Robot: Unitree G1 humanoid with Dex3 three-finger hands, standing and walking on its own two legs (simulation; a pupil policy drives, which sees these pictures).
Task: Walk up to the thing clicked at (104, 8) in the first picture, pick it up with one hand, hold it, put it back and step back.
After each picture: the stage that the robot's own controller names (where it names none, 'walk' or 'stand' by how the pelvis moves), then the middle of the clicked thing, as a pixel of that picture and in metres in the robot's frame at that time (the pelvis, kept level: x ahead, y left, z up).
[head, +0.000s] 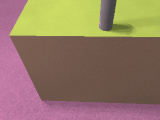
stand; (108, 5) +0.72 -0.09 +0.09
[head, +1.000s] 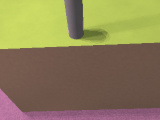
rise first; (74, 10) +0.61 +0.08 +0.12
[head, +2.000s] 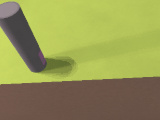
rise first; (25, 42) +0.43 +0.22 +0.12
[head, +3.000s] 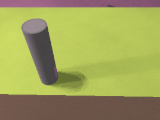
stand; (43, 56) +0.41 +0.16 +0.10
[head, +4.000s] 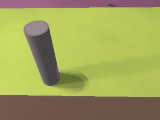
stand; (45, 57) +0.41 +0.16 +0.09
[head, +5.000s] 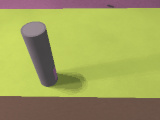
stand; (42, 58) +0.41 +0.17 +0.09
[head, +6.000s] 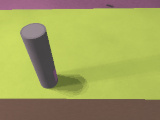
stand; (42, 60) +0.40 +0.16 +0.09
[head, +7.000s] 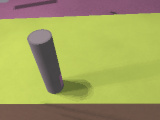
rise first; (48, 65) +0.38 +0.16 +0.09
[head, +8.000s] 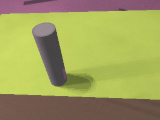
go down; (52, 58) +0.41 +0.16 +0.09
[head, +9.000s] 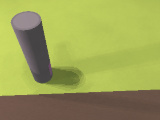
go down; (36, 53) +0.40 +0.15 +0.10
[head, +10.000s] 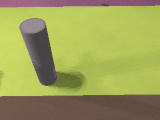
go down; (41, 56) +0.41 +0.15 +0.10
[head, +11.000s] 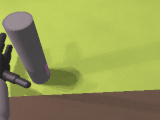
close in; (31, 54) +0.40 +0.17 +0.11
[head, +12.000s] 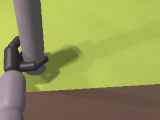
lift; (31, 36) +0.45 +0.16 +0.14
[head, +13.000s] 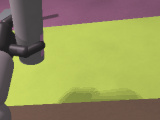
lift; (27, 15) +0.35 +0.14 +0.33
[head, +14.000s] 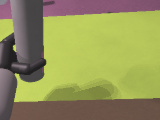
hold; (29, 35) +0.35 +0.16 +0.25
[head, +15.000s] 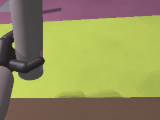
hold; (28, 32) +0.34 +0.16 +0.28
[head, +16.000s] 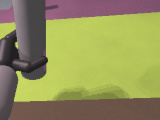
hold; (31, 32) +0.35 +0.14 +0.27
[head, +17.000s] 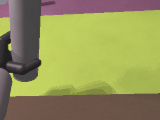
crouch; (25, 35) +0.35 +0.17 +0.25
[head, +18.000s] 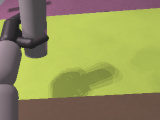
lower; (33, 12) +0.43 +0.14 +0.28
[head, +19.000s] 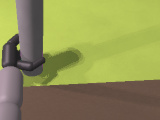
lower; (31, 38) +0.44 +0.16 +0.14
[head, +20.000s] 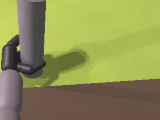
lower; (32, 40) +0.43 +0.15 +0.14
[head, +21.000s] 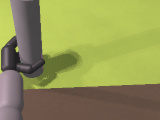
lower; (29, 39) +0.43 +0.17 +0.14
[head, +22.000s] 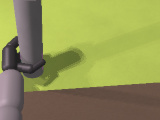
lower; (30, 39) +0.44 +0.16 +0.13
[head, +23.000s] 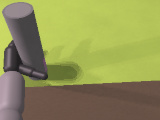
withdraw; (30, 47) +0.41 +0.17 +0.13
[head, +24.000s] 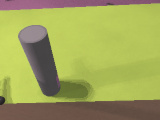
sink last; (43, 66) +0.36 +0.15 +0.12
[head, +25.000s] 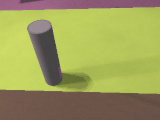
stand; (47, 56) +0.41 +0.17 +0.10
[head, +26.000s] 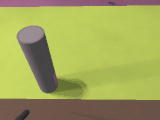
stand; (41, 64) +0.37 +0.17 +0.10
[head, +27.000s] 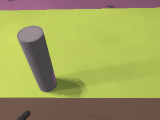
stand; (40, 63) +0.38 +0.17 +0.09
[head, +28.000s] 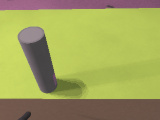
stand; (41, 64) +0.37 +0.17 +0.09
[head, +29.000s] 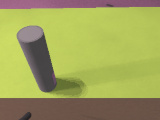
stand; (40, 63) +0.37 +0.17 +0.09
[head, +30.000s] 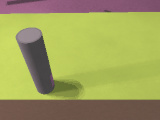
walk; (38, 65) +0.38 +0.17 +0.10
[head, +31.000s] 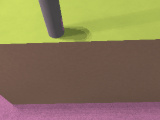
walk; (50, 7) +0.58 +0.15 +0.12
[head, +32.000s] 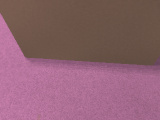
walk; out of the picture +0.97 +0.09 +0.12
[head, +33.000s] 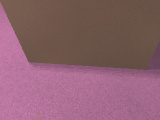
stand; out of the picture +1.10 +0.13 +0.11
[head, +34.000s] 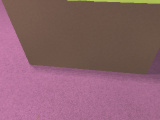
stand; out of the picture +1.09 +0.12 +0.09
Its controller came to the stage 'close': yes
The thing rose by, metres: 0.22
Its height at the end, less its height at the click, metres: +0.00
